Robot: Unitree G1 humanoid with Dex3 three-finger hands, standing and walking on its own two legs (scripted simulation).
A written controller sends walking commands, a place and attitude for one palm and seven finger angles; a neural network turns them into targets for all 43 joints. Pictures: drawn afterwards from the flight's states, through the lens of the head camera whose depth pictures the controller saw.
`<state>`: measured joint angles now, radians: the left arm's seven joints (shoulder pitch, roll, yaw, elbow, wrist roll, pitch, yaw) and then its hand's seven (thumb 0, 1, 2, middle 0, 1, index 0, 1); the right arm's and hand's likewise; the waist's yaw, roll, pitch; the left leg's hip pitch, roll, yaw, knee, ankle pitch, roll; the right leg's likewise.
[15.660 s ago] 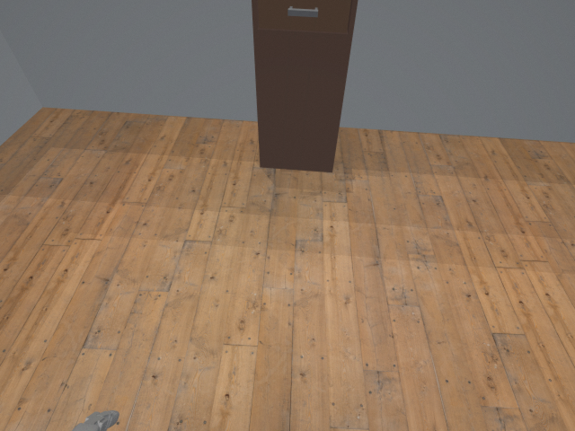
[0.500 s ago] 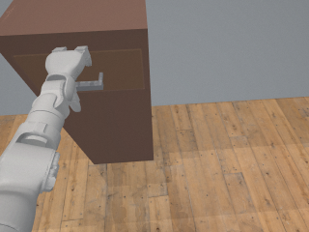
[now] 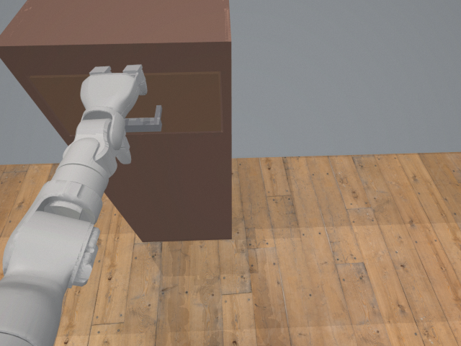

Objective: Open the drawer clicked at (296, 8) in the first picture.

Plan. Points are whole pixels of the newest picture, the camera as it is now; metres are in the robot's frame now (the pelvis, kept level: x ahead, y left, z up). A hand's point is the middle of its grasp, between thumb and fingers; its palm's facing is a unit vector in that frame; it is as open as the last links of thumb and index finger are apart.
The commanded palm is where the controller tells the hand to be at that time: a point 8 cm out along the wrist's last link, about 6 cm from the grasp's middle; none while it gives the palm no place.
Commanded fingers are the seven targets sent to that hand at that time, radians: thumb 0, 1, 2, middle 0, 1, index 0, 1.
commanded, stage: lower the fingers behind the handle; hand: left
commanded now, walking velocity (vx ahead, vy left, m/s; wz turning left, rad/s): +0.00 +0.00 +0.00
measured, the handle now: (134, 117) +0.55 +0.19 +0.05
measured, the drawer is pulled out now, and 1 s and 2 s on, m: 0.00 0.00 0.00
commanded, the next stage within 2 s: close the thumb around the handle in 1.20 s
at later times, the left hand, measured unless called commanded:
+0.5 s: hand (133, 137) +0.50 +0.18 +0.04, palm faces -0.04 -0.01 -1.00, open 13.8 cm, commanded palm +0.48 +0.19 +0.10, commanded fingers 0.00 -0.50 0.30 -0.30 -1.20 -0.30 -1.20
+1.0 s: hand (135, 144) +0.50 +0.19 +0.02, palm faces -0.03 -0.03 -1.00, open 13.7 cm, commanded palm +0.48 +0.19 +0.08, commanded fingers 0.00 -0.50 0.30 -0.30 -1.20 -0.30 -1.20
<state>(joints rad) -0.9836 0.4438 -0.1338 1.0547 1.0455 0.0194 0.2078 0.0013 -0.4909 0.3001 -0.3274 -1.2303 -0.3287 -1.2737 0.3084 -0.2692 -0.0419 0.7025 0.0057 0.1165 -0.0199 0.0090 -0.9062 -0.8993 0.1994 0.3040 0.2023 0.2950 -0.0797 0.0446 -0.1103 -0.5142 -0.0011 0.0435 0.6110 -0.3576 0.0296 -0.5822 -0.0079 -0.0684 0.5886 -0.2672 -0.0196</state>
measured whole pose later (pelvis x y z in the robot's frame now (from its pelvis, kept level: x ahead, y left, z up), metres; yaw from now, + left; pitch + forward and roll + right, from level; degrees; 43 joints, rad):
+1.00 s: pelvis +0.00 +0.01 -0.01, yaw -1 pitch +19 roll -1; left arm -0.88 0.44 -0.07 1.09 1.08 -0.04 0.33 0.00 -0.49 0.30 -0.31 -1.21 -0.34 -1.21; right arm 0.36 -0.26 -0.06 0.73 -0.03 0.06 -0.01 0.01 -0.91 -0.90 0.20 0.30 0.20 0.29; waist -0.11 0.06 -0.13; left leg -0.66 0.01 0.06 0.72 -0.40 0.04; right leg -0.73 0.00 -0.05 0.68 -0.29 -0.01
